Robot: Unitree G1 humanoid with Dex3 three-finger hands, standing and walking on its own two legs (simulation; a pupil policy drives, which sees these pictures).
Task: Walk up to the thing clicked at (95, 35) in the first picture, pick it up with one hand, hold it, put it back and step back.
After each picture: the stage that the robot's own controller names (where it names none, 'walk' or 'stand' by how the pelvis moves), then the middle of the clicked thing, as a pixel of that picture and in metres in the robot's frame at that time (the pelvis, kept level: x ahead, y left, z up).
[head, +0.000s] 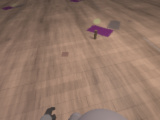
stand; (95, 34) +1.99 -0.04 -0.65
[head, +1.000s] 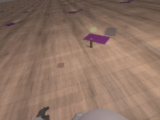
walk; (91, 43) +1.84 +0.19 -0.63
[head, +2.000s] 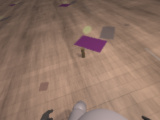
walk; (83, 52) +1.22 +0.32 -0.65
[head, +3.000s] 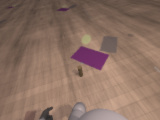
walk; (80, 71) +0.79 +0.27 -0.65
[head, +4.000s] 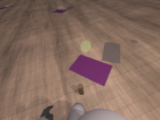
walk; (81, 89) +0.48 +0.19 -0.65
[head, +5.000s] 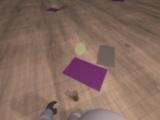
stand; (75, 96) +0.38 +0.19 -0.65
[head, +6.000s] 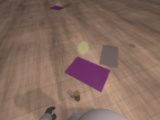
stand; (77, 96) +0.37 +0.18 -0.66
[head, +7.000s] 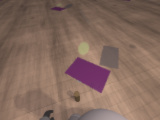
stand; (77, 96) +0.37 +0.18 -0.66
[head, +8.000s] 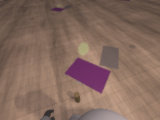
stand; (77, 97) +0.37 +0.18 -0.66
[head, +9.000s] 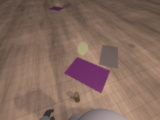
stand; (77, 97) +0.36 +0.18 -0.66
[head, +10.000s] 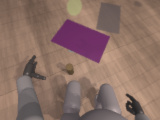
go down; (70, 70) +0.41 +0.20 -0.41
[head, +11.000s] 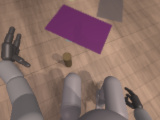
go down; (67, 61) +0.44 +0.21 -0.28
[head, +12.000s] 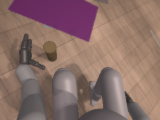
close in; (51, 53) +0.43 +0.25 -0.18
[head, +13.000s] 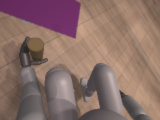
close; (37, 52) +0.43 +0.26 -0.16
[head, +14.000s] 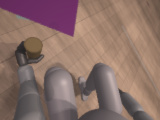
lift; (34, 51) +0.42 +0.27 -0.16
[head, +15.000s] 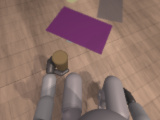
lift; (61, 64) +0.34 +0.22 -0.02
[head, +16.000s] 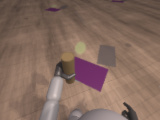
hold; (69, 70) +0.32 +0.17 +0.09
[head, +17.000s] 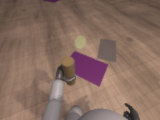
hold; (69, 73) +0.32 +0.17 +0.03
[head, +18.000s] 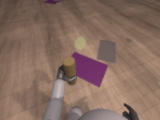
hold; (70, 72) +0.32 +0.16 +0.03
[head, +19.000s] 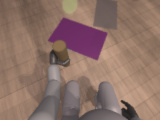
crouch; (63, 56) +0.43 +0.19 -0.04
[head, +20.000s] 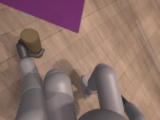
lower; (34, 46) +0.45 +0.26 -0.18
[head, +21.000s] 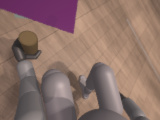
lower; (30, 48) +0.44 +0.28 -0.16
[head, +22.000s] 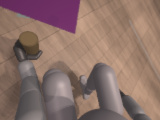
lower; (32, 48) +0.44 +0.28 -0.17
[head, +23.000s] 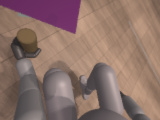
lower; (30, 46) +0.44 +0.29 -0.16
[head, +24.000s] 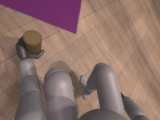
loosen; (34, 47) +0.44 +0.27 -0.16
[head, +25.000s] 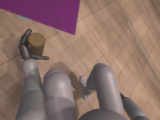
withdraw; (37, 49) +0.44 +0.26 -0.17
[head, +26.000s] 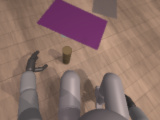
walk; (66, 56) +0.46 +0.21 -0.23
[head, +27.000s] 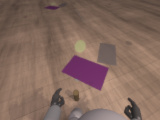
stand; (76, 96) +0.38 +0.16 -0.58
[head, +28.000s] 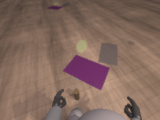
stand; (76, 94) +0.39 +0.18 -0.60
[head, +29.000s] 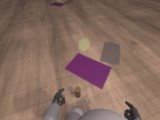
stand; (78, 92) +0.39 +0.17 -0.61
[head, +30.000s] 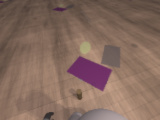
walk; (79, 94) +0.41 +0.17 -0.65
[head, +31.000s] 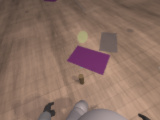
walk; (81, 79) +0.54 +0.18 -0.64
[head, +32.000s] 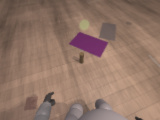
walk; (81, 58) +0.88 +0.15 -0.63
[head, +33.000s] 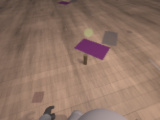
stand; (85, 59) +1.03 +0.15 -0.64
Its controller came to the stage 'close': yes
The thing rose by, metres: 0.69
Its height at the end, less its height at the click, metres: +0.00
